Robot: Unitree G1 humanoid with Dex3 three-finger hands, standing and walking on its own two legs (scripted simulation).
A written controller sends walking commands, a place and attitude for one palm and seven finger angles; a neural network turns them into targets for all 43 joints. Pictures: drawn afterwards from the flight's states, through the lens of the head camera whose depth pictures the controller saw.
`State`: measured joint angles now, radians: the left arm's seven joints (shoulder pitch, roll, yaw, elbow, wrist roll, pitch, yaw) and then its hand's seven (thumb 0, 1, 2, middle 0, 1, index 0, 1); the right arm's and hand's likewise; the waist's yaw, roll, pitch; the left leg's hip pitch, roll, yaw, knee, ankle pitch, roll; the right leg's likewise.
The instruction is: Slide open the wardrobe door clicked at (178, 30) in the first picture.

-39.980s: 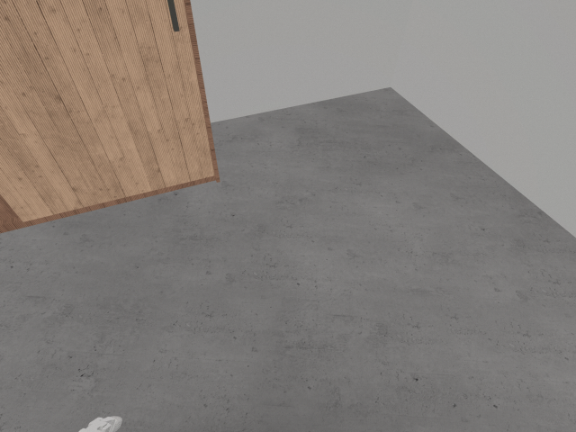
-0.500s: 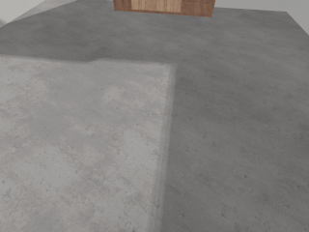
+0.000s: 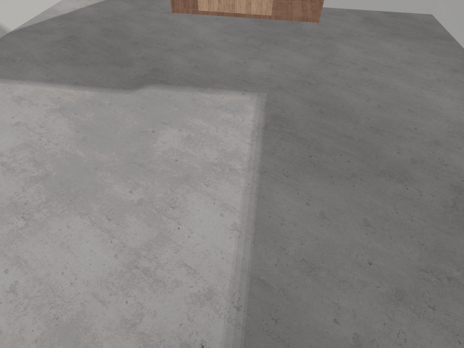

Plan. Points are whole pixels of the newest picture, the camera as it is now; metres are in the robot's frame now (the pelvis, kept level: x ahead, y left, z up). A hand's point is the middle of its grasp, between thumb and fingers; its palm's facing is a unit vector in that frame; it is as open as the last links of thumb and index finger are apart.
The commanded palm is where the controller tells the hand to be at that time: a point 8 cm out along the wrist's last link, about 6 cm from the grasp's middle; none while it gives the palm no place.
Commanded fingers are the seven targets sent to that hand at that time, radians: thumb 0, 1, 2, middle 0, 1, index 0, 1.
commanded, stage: look to check the result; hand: right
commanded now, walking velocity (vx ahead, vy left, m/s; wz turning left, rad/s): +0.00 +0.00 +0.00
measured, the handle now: out of the picture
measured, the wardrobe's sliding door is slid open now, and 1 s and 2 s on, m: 0.54 0.54 0.54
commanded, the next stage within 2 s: stand and wait in 0.26 s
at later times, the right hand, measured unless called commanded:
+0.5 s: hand out of the picture +0.08 -0.24 -0.16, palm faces -0.03 +0.95 -0.31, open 7.4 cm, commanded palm none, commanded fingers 0.00 -0.90 -0.90 0.20 0.30 0.20 0.30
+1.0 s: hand out of the picture +0.08 -0.24 -0.16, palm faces -0.03 +0.95 -0.32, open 7.4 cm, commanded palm none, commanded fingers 0.00 -0.90 -0.90 0.20 0.30 0.20 0.30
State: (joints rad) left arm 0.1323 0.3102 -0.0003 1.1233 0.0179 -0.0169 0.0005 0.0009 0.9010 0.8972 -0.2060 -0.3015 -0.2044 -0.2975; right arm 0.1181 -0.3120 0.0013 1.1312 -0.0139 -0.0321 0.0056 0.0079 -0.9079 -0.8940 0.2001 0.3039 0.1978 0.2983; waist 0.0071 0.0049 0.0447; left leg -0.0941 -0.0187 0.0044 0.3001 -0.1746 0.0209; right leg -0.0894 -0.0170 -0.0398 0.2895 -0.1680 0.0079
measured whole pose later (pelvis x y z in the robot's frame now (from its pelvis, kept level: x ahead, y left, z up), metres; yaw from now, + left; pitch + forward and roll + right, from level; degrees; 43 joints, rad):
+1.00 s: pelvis +0.00 +0.00 +0.00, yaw +0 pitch -2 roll +0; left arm 0.13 0.32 0.00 1.12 0.02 -0.02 0.00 0.00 0.90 0.90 -0.21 -0.30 -0.20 -0.30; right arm 0.11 -0.33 0.00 1.13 -0.01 -0.03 0.01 0.01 -0.91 -0.89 0.20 0.30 0.20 0.30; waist 0.01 0.01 0.04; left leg -0.08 -0.02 0.01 0.28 -0.17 0.02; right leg -0.08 -0.02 -0.03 0.27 -0.16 0.01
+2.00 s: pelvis +0.00 +0.00 +0.00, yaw +0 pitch -2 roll +0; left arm 0.13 0.33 0.00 1.12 0.02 -0.02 0.00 0.00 0.90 0.90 -0.21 -0.30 -0.20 -0.30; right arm 0.11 -0.33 0.00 1.13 -0.01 -0.03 0.01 0.01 -0.91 -0.89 0.20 0.30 0.20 0.30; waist 0.01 0.01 0.05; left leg -0.07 -0.02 0.01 0.27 -0.16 0.02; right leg -0.07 -0.01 -0.03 0.27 -0.15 0.01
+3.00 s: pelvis +0.00 +0.00 +0.00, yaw +0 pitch -2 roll +0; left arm 0.13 0.33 0.00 1.12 0.01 -0.02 0.00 0.00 0.90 0.90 -0.21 -0.30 -0.20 -0.30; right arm 0.11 -0.34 0.00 1.13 -0.01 -0.04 0.01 0.01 -0.91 -0.89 0.20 0.30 0.20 0.30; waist 0.01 0.00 0.04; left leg -0.07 -0.02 0.01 0.27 -0.16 0.02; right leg -0.07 -0.01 -0.03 0.26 -0.16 0.01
